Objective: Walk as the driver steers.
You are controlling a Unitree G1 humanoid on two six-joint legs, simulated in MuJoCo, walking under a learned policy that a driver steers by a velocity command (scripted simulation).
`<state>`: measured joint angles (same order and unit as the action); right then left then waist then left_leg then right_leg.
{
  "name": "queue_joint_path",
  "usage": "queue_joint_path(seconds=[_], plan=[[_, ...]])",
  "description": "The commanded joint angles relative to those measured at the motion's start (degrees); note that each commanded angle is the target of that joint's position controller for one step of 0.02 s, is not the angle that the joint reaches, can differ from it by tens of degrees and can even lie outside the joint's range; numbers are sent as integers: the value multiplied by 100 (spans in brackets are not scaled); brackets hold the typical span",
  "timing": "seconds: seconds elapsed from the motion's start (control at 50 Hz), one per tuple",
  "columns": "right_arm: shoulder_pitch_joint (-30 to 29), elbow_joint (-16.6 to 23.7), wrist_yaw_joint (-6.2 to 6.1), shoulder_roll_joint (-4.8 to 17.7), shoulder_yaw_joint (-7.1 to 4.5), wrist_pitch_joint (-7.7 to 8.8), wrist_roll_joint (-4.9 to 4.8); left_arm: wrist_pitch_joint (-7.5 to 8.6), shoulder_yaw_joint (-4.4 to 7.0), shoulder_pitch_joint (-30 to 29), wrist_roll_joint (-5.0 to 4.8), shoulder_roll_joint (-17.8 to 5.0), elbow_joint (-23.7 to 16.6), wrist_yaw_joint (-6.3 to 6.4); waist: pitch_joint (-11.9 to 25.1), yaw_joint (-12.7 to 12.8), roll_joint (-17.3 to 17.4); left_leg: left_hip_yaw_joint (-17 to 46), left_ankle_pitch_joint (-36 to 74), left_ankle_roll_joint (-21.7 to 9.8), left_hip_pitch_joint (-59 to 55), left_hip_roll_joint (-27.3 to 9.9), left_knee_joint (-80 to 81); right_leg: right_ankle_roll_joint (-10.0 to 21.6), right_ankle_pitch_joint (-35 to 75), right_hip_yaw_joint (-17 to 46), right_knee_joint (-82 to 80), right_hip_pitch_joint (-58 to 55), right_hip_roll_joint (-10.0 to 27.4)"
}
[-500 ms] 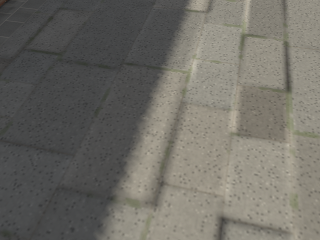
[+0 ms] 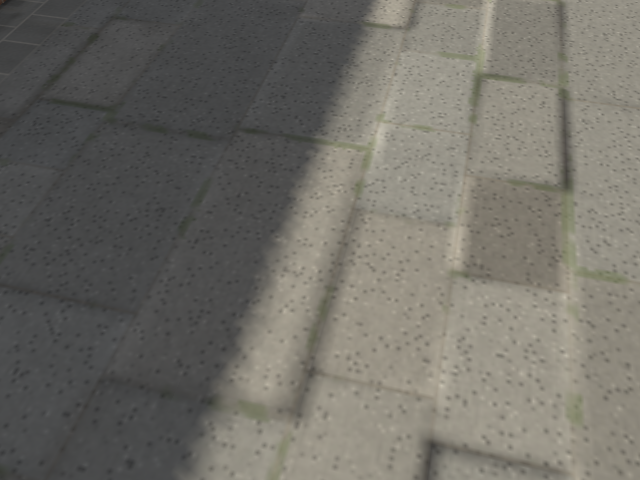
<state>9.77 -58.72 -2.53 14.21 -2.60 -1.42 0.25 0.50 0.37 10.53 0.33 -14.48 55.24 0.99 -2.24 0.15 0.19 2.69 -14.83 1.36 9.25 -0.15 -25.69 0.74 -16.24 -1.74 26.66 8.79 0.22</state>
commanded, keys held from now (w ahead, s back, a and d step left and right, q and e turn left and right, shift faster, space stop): w+shift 0.42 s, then w+e+shift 0.04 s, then e+shift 0.54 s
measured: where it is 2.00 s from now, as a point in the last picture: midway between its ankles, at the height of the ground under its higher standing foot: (299, 360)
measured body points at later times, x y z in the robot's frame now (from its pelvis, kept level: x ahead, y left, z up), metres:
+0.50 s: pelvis +0.15 +0.08 +0.00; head +0.15 +0.10 +0.45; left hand +0.30 +0.32 -0.12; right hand +0.11 -0.16 -0.14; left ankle +0.08 +0.18 -0.74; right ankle +0.17 -0.08 -0.64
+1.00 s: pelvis +0.38 +0.06 -0.01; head +0.43 +0.03 +0.44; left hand +0.62 +0.28 -0.10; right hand +0.47 -0.26 -0.10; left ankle +0.53 +0.23 -0.66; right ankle +0.46 +0.00 -0.74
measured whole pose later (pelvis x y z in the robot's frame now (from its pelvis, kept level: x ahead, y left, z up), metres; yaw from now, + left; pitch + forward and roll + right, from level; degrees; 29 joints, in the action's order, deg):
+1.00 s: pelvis +0.38 +0.06 -0.01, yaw -25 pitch +2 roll +1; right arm 2.8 -37.8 -2.6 17.0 -2.3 3.0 1.7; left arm -0.4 4.7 12.2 -0.6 -17.4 37.5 0.5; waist -4.5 2.4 0.5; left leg 12.0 -19.9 4.8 38.1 -0.9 -61.5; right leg 7.3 -2.1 8.5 24.3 22.7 -11.8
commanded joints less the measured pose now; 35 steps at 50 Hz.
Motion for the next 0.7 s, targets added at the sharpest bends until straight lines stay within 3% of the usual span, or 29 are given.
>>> queue_joint_path(seconds=[0.02,0.04,0.06,0.08,0.1,0.12,0.14,0.16,0.22,0.26,0.3,0.32,0.34,0.36,0.38,0.4,0.42,0.44,0.46,0.48,0.5,0.52,0.56,0.62,0.66,0.7], plan=[[177,-7,-27,628,-120,39,-47,30,165,219,-43,-764,-69,43,418,18,-181,-152,7,-160,-110,89,36,189,-124,269,-541,17,208],[172,-6,-9,627,-135,51,-106,3,236,358,-117,-943,-35,60,234,88,-405,-356,-1383,-213,394,272,-356,416,-2043,651,-780,85,391],[-161,167,26,648,-141,125,-120,13,301,651,-166,-1128,2,77,-162,266,-718,-427,-1946,-240,1274,273,-941,757,-3488,1531,-1308,89,958],[-587,440,94,466,-86,260,-181,79,396,794,-216,-1419,41,95,-576,334,-1285,-546,-1413,-264,1881,119,-1834,1227,-4154,2785,-2061,185,1872],[-963,633,149,536,-95,385,-219,194,402,802,-161,-1379,3,113,-936,410,-1209,-148,-1381,-313,2534,-263,-2630,1497,-3658,3431,-2413,235,2336],[-927,649,199,599,-135,494,-237,308,363,664,-93,-1191,-77,108,-917,276,-898,35,-1259,-368,3028,-489,-3101,1454,-3016,3364,-2356,-84,2357],[-720,589,249,538,-133,589,-225,391,333,496,-102,-1036,-183,86,-665,133,-691,82,-1035,-425,3181,-645,-3151,1280,-2493,3002,-2194,-360,2183],[-616,572,293,491,-120,675,-235,423,341,411,-179,-1015,-258,58,-489,88,-636,16,-905,-429,3061,-720,-2689,1117,-2102,2577,-2154,-449,2030],[-498,469,346,310,-82,784,-181,406,414,366,-240,-1194,-351,27,-98,-7,-760,-568,-442,-240,1382,-359,-1257,850,-1273,1275,-2020,227,1268],[-99,312,365,298,-79,769,-200,371,444,332,-296,-1265,-398,-1,-118,-223,-724,-946,124,-120,442,-127,-645,921,-1463,993,-1718,829,1182],[703,49,318,458,-161,725,-235,369,375,290,-265,-1049,-478,-39,-11,-598,-498,-1133,166,-173,-732,96,-479,845,-1334,810,-1017,1573,1075],[1538,-176,286,716,-282,739,-271,401,260,131,-153,-704,-574,-74,232,-1017,-39,-675,-59,-356,-1676,-119,-274,656,-569,445,372,2101,776],[2467,-311,255,1267,-378,756,-164,461,69,-187,37,-55,-864,-114,554,-1294,1515,1363,-1451,-783,-2253,-1416,289,303,-896,-31,3219,3185,321],[2301,-141,394,1239,-283,906,-25,615,50,-82,-284,73,-1196,-93,681,-952,1802,4347,-3335,-1605,-2386,-2253,1444,374,-1199,730,4622,4525,-371],[1728,-44,450,1025,-193,981,-58,722,90,-268,-484,-308,-1286,-117,139,-733,1001,4158,-3800,-1657,-2209,-2440,1548,563,-676,1098,5251,5450,158],[1441,68,487,693,-78,1025,-49,770,96,-395,-443,-471,-1364,-148,-14,-625,680,3418,-3024,-1474,-2004,-2228,1400,666,-122,1042,5276,5594,351],[1215,119,511,644,-21,1000,-40,758,102,-229,-293,-476,-1305,-159,50,-386,418,2703,-2372,-1333,-1671,-1980,1397,617,284,886,5076,5276,647],[1018,161,502,562,8,966,-3,708,136,-161,-236,-491,-1295,-173,-91,-229,445,2089,-1878,-1166,-1225,-1754,1471,547,595,982,4710,4977,741],[952,174,476,369,75,949,54,596,145,-93,-276,-447,-1244,-225,-227,-149,523,1525,-1502,-986,-839,-1546,1559,475,858,1035,4595,4738,764],[1072,109,431,386,74,951,91,495,172,78,-310,-453,-1141,-251,-293,-125,518,1051,-757,-937,-640,-1459,1726,386,1042,1076,4447,4474,691],[1084,85,377,392,79,949,112,427,193,42,-284,-455,-1153,-261,-457,-102,420,476,339,-879,-441,-1344,1806,268,1216,1037,4195,4313,594],[977,105,311,401,88,944,132,401,210,-153,-238,-454,-1266,-260,-614,-68,384,-134,1425,-774,-125,-1154,1848,169,1447,882,3697,4034,459],[737,225,157,470,111,926,166,425,171,-557,-188,-246,-1498,-288,-640,-36,377,-1043,2769,-511,393,-812,1850,86,2205,239,2449,3213,254],[1220,220,-65,761,69,860,32,405,137,-1373,-123,-11,-1880,-483,-477,-329,305,-1456,3646,-319,46,-887,1580,86,2869,-442,1190,2461,61],[1241,327,-189,1027,-18,715,-26,358,256,-1078,-111,-241,-1952,-586,-133,-105,560,-1561,5019,-217,-600,-1025,807,224,2499,-616,923,2079,-227],[975,596,-284,1225,-141,513,-33,298,454,34,-120,-634,-1734,-637,494,478,777,-1529,6265,-169,-849,-1174,-535,461,1853,-679,1027,1100,-542]])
